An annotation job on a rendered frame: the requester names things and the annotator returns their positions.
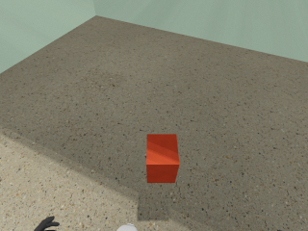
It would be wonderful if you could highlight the left robot hand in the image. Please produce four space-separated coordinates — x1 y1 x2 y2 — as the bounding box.
34 216 60 231

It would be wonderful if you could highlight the carton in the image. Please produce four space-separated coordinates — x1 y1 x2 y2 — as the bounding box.
146 134 180 183

